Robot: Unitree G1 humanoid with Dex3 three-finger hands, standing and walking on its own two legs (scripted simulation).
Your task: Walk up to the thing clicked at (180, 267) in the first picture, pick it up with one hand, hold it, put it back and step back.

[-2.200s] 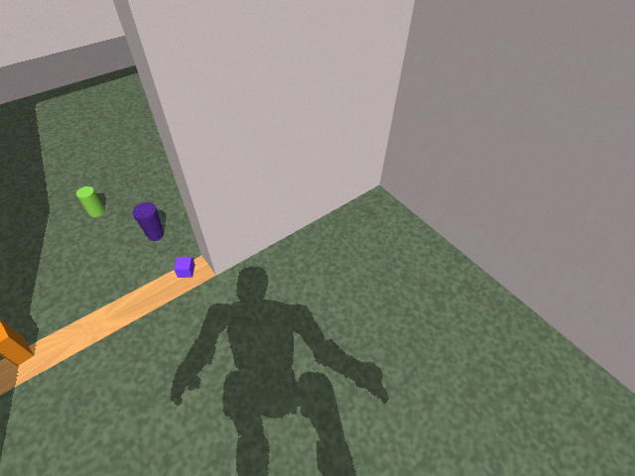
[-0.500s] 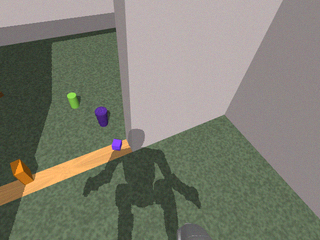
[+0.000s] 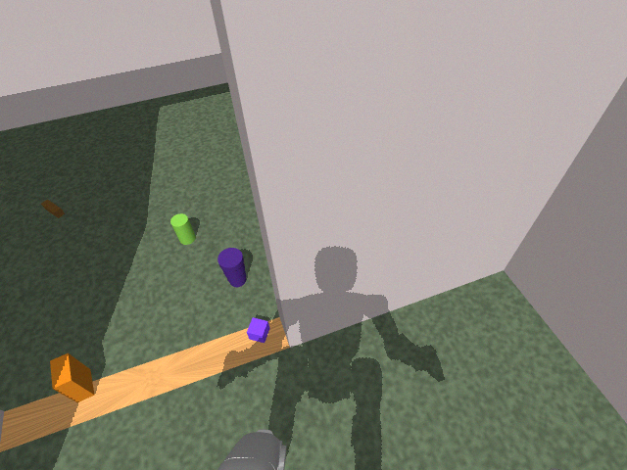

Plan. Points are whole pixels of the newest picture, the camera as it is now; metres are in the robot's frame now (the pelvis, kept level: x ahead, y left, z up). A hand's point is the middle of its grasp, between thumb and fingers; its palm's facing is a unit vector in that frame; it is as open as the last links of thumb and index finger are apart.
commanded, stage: walk up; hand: left
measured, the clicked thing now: (258, 330) +0.62 +0.25 -0.75
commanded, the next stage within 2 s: none
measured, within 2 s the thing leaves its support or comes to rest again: neither
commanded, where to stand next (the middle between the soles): +0.22 +0.00 m, yaw +0 degrees
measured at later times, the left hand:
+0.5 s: hand (147, 427) +0.19 +0.27 -0.16, palm faces +0.00 -0.93 -0.36, open 7.4 cm
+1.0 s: hand (156, 411) +0.22 +0.27 -0.16, palm faces +0.01 -0.92 -0.39, open 7.4 cm
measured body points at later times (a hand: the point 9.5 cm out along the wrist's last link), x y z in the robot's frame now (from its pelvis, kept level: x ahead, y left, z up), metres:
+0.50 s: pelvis +0.14 +0.00 -0.01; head +0.18 +0.02 +0.44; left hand +0.19 +0.32 -0.13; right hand +0.25 -0.30 -0.11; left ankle +0.18 +0.12 -0.74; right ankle +0.20 -0.16 -0.71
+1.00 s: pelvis +0.14 +0.00 -0.02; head +0.16 +0.00 +0.43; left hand +0.22 +0.32 -0.14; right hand +0.20 -0.32 -0.14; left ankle +0.12 +0.14 -0.74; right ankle +0.21 -0.15 -0.74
